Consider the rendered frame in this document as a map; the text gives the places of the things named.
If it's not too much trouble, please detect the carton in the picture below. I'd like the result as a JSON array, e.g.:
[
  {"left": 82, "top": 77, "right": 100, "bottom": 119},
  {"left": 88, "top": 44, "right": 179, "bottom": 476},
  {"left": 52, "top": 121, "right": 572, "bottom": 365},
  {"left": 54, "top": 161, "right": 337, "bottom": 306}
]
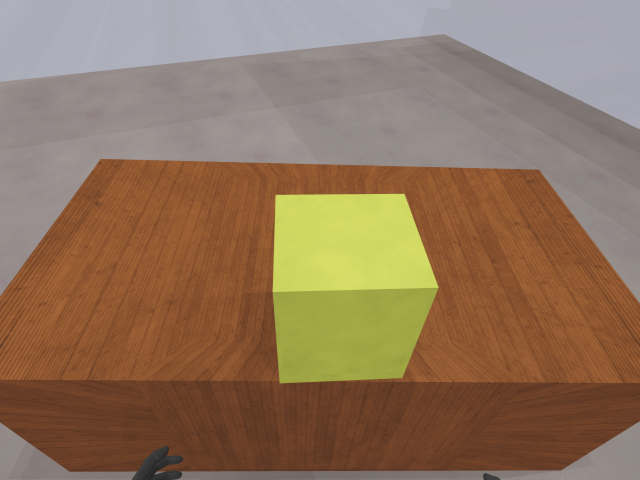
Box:
[{"left": 273, "top": 194, "right": 439, "bottom": 383}]

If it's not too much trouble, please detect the left robot hand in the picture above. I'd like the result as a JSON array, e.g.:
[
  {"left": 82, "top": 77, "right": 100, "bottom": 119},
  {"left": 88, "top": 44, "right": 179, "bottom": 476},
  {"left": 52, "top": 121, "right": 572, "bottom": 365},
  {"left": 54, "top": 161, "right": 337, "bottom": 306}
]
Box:
[{"left": 132, "top": 446, "right": 183, "bottom": 480}]

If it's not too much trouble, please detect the pedestal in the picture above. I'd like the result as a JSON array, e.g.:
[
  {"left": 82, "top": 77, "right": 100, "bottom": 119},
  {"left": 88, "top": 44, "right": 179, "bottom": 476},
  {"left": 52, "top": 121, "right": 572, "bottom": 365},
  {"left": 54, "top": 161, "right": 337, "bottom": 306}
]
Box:
[{"left": 0, "top": 159, "right": 640, "bottom": 472}]

